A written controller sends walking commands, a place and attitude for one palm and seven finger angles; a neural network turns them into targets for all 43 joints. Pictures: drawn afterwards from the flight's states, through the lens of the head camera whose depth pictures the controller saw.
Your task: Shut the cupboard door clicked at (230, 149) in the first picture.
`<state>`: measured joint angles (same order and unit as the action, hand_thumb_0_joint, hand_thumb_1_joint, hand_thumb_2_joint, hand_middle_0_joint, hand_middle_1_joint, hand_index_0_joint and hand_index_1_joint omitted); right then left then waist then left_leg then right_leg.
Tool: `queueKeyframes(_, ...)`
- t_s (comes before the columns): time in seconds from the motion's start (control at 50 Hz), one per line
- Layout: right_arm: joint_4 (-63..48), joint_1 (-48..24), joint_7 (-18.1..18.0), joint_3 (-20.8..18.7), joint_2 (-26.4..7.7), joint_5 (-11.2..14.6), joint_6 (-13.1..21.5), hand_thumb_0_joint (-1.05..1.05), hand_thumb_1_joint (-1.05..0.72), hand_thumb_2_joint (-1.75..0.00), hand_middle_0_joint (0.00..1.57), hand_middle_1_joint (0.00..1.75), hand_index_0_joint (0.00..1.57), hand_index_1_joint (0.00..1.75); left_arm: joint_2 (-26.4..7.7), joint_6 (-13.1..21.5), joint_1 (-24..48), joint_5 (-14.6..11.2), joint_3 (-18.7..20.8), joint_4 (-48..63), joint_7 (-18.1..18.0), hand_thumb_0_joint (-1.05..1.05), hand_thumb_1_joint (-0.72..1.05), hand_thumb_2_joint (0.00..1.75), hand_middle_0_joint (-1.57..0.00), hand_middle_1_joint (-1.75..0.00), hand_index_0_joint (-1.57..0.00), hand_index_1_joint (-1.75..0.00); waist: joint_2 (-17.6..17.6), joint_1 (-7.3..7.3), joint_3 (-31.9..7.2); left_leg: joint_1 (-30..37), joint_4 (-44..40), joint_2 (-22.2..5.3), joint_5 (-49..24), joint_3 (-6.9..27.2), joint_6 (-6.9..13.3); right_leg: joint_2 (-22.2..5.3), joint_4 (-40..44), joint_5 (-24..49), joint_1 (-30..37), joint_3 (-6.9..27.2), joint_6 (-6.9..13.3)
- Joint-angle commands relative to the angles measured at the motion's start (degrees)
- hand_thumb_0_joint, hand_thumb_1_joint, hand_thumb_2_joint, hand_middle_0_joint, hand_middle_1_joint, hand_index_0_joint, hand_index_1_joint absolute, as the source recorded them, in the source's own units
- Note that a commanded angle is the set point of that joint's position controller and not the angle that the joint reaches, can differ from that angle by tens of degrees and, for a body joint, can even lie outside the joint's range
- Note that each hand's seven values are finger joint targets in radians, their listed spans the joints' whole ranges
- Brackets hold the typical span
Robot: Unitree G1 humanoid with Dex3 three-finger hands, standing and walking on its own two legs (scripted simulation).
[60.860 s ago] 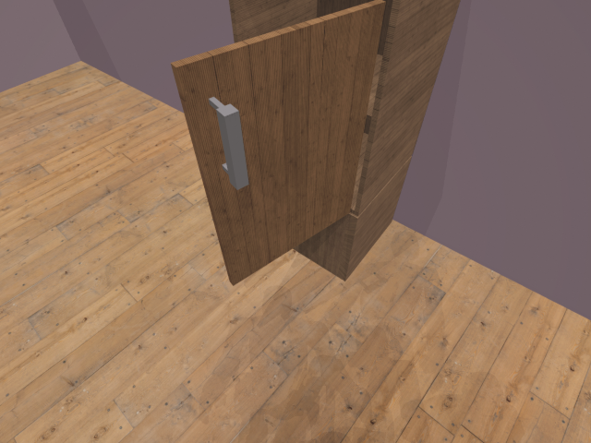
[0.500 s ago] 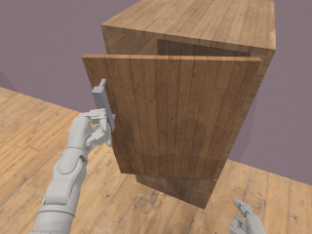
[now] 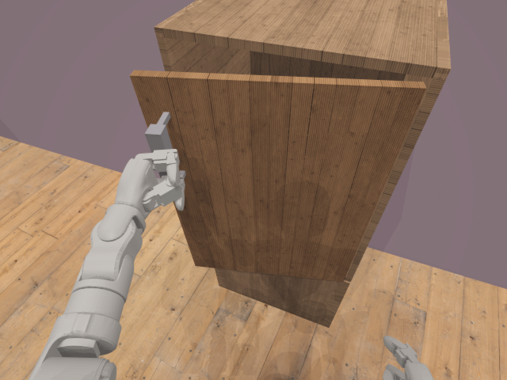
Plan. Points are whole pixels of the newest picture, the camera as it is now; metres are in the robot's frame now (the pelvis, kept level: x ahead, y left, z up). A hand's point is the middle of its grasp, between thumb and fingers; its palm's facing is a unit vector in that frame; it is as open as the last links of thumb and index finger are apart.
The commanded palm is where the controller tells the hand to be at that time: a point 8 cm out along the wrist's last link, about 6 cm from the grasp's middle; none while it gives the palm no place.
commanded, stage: push the door shut along its arc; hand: left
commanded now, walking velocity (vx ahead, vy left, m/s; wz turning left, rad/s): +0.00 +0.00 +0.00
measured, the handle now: (170, 156) +0.45 +0.16 +0.12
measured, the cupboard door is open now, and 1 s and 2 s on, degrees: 14 2 0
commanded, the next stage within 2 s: pull the fist back off the door in 1.34 s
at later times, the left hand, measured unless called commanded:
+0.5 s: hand (203, 164) +0.43 +0.10 +0.12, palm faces -0.26 -0.96 -0.04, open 3.1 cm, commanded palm +0.42 +0.15 +0.12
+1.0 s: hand (231, 140) +0.49 +0.06 +0.13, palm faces -0.39 -0.92 -0.02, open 3.1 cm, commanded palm +0.49 +0.12 +0.12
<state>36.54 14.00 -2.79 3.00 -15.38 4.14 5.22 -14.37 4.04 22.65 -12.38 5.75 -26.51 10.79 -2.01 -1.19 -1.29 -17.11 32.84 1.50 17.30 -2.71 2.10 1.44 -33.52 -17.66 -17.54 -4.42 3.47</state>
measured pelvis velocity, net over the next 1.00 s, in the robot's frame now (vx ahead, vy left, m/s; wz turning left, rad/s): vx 0.00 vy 0.00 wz -0.02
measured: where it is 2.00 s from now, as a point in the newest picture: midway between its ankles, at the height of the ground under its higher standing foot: outside the picture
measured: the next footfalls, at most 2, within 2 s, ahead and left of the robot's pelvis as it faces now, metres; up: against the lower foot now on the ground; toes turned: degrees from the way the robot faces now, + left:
none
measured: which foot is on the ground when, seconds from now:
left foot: down 0.00-1.00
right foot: down 0.00-1.00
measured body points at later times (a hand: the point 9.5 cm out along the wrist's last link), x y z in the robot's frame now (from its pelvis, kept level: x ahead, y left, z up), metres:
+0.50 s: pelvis +0.00 +0.01 +0.00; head +0.03 +0.00 +0.44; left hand +0.44 +0.16 +0.13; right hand +0.10 -0.25 -0.12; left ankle +0.00 +0.10 -0.73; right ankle +0.00 -0.08 -0.73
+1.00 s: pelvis +0.00 +0.00 -0.01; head +0.07 -0.01 +0.43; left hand +0.50 +0.11 +0.13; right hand +0.02 -0.28 -0.13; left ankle +0.00 +0.10 -0.73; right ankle +0.00 -0.08 -0.73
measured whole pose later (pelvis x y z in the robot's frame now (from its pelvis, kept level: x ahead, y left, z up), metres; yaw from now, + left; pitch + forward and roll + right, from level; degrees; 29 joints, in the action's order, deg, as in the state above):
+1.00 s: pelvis +0.00 +0.00 -0.01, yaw -1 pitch +11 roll +1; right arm 39.1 21.3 -1.8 1.6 -17.5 2.0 4.9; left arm -20.5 13.6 57.2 -9.2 10.8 -66.3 22.3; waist -1.1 -9.5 -2.4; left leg -30.8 39.5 0.9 19.6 -4.1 2.4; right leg 1.7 -40.2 -19.4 -31.8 -3.2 3.5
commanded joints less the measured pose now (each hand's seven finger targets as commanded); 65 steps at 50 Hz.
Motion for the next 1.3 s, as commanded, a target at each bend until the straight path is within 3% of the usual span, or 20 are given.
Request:
queueKeyframes(0.0, -8.03, -3.78, -0.16, -2.9, -7.13, -0.12, 3.22, 0.0, -0.9, -0.9, 0.2, 0.3, 0.2, 0.3, -7.48, 5.06, 27.11, -1.1, 1.81, 8.57, 1.56, 0.0, 0.9, 0.9, -1.3, -1.5, -1.3, -1.5, 3.8, -1.63, -14.43, 6.27, -2.65, -0.52, -10.78, 3.32, 0.54, -1.87, 5.02, 15.05, 2.03, 4.76, -2.27)
queueKeyframes(0.02, -7.99, -3.61, -0.32, -3.13, -7.62, -0.13, 2.95, 0.0, -0.9, -0.9, 0.2, 0.3, 0.2, 0.3, -9.39, 5.24, 27.01, -0.91, 2.87, 7.75, 1.7, 0.0, 0.9, 0.9, -1.3, -1.5, -1.3, -1.5, 3.95, -1.54, -14.43, 6.46, -2.51, -0.69, -11.11, 3.27, 0.63, -1.99, 5.01, 15.01, 2.19, 4.74, -2.22)
queueKeyframes(0.08, -7.4, -2.76, -0.07, -3.07, -7.29, 0.05, 3.18, 0.0, -0.9, -0.9, 0.2, 0.3, 0.2, 0.3, -4.48, 5.97, 32.87, -0.83, -2.04, 6.18, 2.72, 0.0, 0.9, 0.9, -1.3, -1.5, -1.3, -1.5, 1.24, -3.17, -14.93, 8.8, -2.25, -0.74, -11.91, 4.2, 0.46, -1.5, 4.23, 14.71, -1.33, 3.84, -1.81)
queueKeyframes(0.12, -6.66, -1.91, -0.28, -3.26, -7.92, -0.13, 2.89, 0.0, -0.9, -0.9, 0.2, 0.3, 0.2, 0.3, -6.13, 6.3, 34.54, -0.78, -0.69, 3.12, 2.67, 0.0, 0.9, 0.9, -1.3, -1.5, -1.3, -1.5, 3.21, -3.4, -14.72, 8.64, -2.23, -0.87, -11.27, 4.61, 0.55, -1.41, 4.39, 13.44, -2.0, 3.59, -1.81)
queueKeyframes(0.16, -6.28, -1.49, -0.12, -3.25, -7.73, -0.14, 3.1, 0.0, -0.9, -0.9, 0.2, 0.3, 0.2, 0.3, -4.3, 6.99, 38.91, -0.78, -2.22, 1.61, 2.85, 0.0, 0.9, 0.9, -1.3, -1.5, -1.3, -1.5, 2.18, -4.08, -15.7, 9.49, -2.24, -0.91, -11.02, 5.06, 0.39, -1.25, 3.86, 12.43, -3.7, 3.31, -1.63)
queueKeyframes(0.22, -5.35, -0.01, -0.06, -3.41, -8.31, -0.64, 2.97, 0.0, -0.9, -0.9, 0.2, 0.3, 0.2, 0.3, -7.21, 8.29, 41.16, -0.33, 0.34, -2.13, 2.72, 0.0, 0.9, 0.9, -1.3, -1.5, -1.3, -1.5, 2.7, -3.64, -17.2, 9.37, -1.96, -0.78, -12.12, 5.31, 0.44, -1.35, 3.24, 13.16, -3.03, 3.4, -1.43)
queueKeyframes(0.34, -5.2, 1.27, 0.55, -3.43, -8.34, -0.67, 2.79, 0.0, -0.9, -0.9, 0.2, 0.3, 0.2, 0.3, -6.31, 10.38, 44.28, -0.41, -0.38, -7.31, 4.54, 0.0, 0.9, 0.9, -1.3, -1.5, -1.3, -1.5, 2.57, -4.16, -18.22, 9.53, -1.07, -0.91, -15.14, 5.18, 0.34, -1.03, 1.98, 16.12, -3.68, 3.29, -1.3)
queueKeyframes(0.44, -4.94, 2.9, 0.55, -3.71, -8.72, -0.97, 2.52, 0.0, -0.9, -0.9, 0.2, 0.3, 0.2, 0.3, -8.77, 11.77, 47.07, -0.5, 1.96, -10.84, 5.54, 0.0, 0.9, 0.9, -1.3, -1.5, -1.3, -1.5, 4.72, -4.43, -19.76, 8.05, -0.54, -0.71, -15.5, 4.71, 0.66, -0.97, 1.52, 17.88, -2.52, 3.72, -1.52)
queueKeyframes(0.46, -4.76, 3.22, 0.52, -3.65, -8.87, -0.91, 2.34, 0.0, -0.9, -0.9, 0.2, 0.3, 0.2, 0.3, -9.82, 11.89, 47.23, -0.27, 2.6, -11.91, 5.93, 0.0, 0.9, 0.9, -1.3, -1.5, -1.3, -1.5, 3.36, -4.31, -19.5, 7.58, -0.38, -0.69, -15.6, 4.53, 0.56, -1.0, 1.39, 18.15, -2.77, 3.83, -1.39)
queueKeyframes(0.54, -3.93, 4.65, 0.59, -3.73, -9.01, -1.1, 2.01, 0.0, -0.9, -0.9, 0.2, 0.3, 0.2, 0.3, -9.49, 12.32, 51.04, -0.03, 2.18, -17.1, 6.5, 0.0, 0.9, 0.9, -1.3, -1.5, -1.3, -1.5, 4.49, -5.63, -17.26, 5.65, -0.02, -0.62, -12.8, 4.69, 0.65, -0.77, 1.31, 15.69, -5.27, 3.73, -1.6)
queueKeyframes(0.62, -3.32, 6.27, 0.58, -4.08, -9.43, -1.43, 2.17, 0.0, -0.9, -0.9, 0.2, 0.3, 0.2, 0.3, -9.96, 13.53, 56.14, 0.41, 1.64, -17.9, 7.8, 0.0, 0.9, 0.9, -1.3, -1.5, -1.3, -1.5, 1.12, -6.47, -20.97, 6.52, 0.98, -0.39, -13.41, 4.49, 0.68, -0.95, 0.27, 16.35, -5.82, 4.06, -1.53)
queueKeyframes(0.72, -2.55, 8.13, 0.45, -4.33, -10.17, -1.62, 2.02, 0.0, -0.9, -0.9, 0.2, 0.3, 0.2, 0.3, -12.89, 13.62, 57.23, -0.13, 4.04, -21.89, 9.88, 0.0, 0.9, 0.9, -1.3, -1.5, -1.3, -1.5, 4.41, -6.77, -21.98, 3.91, 1.98, -0.32, -13.88, 4.39, 0.88, -0.69, -0.35, 17.92, -4.79, 4.34, -1.65)
queueKeyframes(0.74, -2.59, 8.05, 0.47, -4.22, -9.97, -1.5, 2.07, 0.0, -0.9, -0.9, 0.2, 0.3, 0.2, 0.3, -10.55, 13.46, 58.49, -0.18, 1.92, -22.11, 10.29, 0.0, 0.9, 0.9, -1.3, -1.5, -1.3, -1.5, 4.07, -7.75, -20.67, 3.39, 2.1, -0.18, -13.57, 4.35, 0.98, -0.45, -0.28, 17.87, -6.26, 4.23, -1.76)
queueKeyframes(0.8, -1.66, 9.69, 0.44, -4.38, -10.6, -1.88, 2.11, 0.0, -0.9, -0.9, 0.2, 0.3, 0.2, 0.3, -14.49, 13.07, 61.64, 0.31, 5.0, -24.98, 10.29, 0.0, 0.9, 0.9, -1.3, -1.5, -1.3, -1.5, 4.65, -8.27, -20.31, 0.41, 2.6, -0.11, -10.62, 4.12, 1.01, -0.57, -0.18, 15.85, -6.89, 5.02, -2.08)
queueKeyframes(0.82, -1.68, 10.07, 0.35, -4.41, -10.83, -1.99, 1.86, 0.0, -0.9, -0.9, 0.2, 0.3, 0.2, 0.3, -16.61, 13.17, 61.76, 0.49, 6.62, -25.27, 10.23, 0.0, 0.9, 0.9, -1.3, -1.5, -1.3, -1.5, 3.35, -7.59, -21.59, -0.08, 2.78, -0.02, -11.49, 3.93, 1.06, -0.74, -0.74, 16.59, -5.6, 5.08, -1.88)
queueKeyframes(0.92, -1.99, 11.84, 0.42, -4.59, -11.17, -2.34, 1.66, 0.0, -0.9, -0.9, 0.2, 0.3, 0.2, 0.3, -19.51, 13.07, 63.17, 1.63, 8.59, -28.52, 11.05, 0.0, 0.9, 0.9, -1.3, -1.5, -1.3, -1.5, 3.17, -7.83, -23.77, -2.78, 4.24, 0.08, -12.35, 3.57, 1.16, -0.59, -2.11, 18.65, -4.69, 5.57, -2.08)
queueKeyframes(1.0, -2.21, 12.9, 0.61, -4.82, -11.25, -2.46, 1.47, 0.0, -0.9, -0.9, 0.2, 0.3, 0.2, 0.3, -18.52, 12.56, 65.13, 2.21, 7.42, -29.4, 12.38, 0.0, 0.9, 0.9, -1.3, -1.5, -1.3, -1.5, 4.0, -9.17, -24.37, -4.44, 5.33, 0.26, -11.85, 2.98, 1.41, -0.4, -1.99, 20.09, -5.3, 6.36, -2.77)
queueKeyframes(1.14, -0.74, 14.27, 0.08, -5.06, -11.34, -2.55, 1.17, 0.0, -0.9, -0.9, 0.2, 0.3, 0.2, 0.3, -15.9, 11.56, 70.94, 1.78, 4.61, -29.15, 14.4, 0.0, 0.9, 0.9, -1.3, -1.5, -1.3, -1.5, 1.1, -10.65, -26.29, -1.81, 7.24, 0.45, -13.99, 3.49, 1.66, 0.3, -2.51, 20.64, -9.07, 5.42, -2.66)
queueKeyframes(1.18, -0.12, 14.78, -0.04, -5.19, -11.56, -2.77, 1.38, 0.0, -0.9, -0.9, 0.2, 0.3, 0.2, 0.3, -16.72, 11.06, 71.44, 1.66, 5.34, -30.09, 14.65, 0.0, 0.9, 0.9, -1.3, -1.5, -1.3, -1.5, 2.83, -10.95, -26.2, -2.55, 7.33, 0.33, -12.47, 3.6, 1.72, 0.3, -2.08, 18.97, -9.53, 5.57, -2.77)
queueKeyframes(1.28, 2.03, 15.07, -0.54, -4.96, -11.58, -2.93, 2.28, 0.0, -0.9, -0.9, 0.2, 0.3, 0.2, 0.3, -11.41, 10.21, 76.78, 1.15, 0.58, -31.44, 15.13, 0.0, 0.9, 0.9, -1.3, -1.5, -1.3, -1.5, 0.36, -13.04, -24.02, -0.23, 8.13, 0.22, -11.44, 4.62, 1.7, 0.61, -2.26, 14.68, -16.61, 4.15, -2.38)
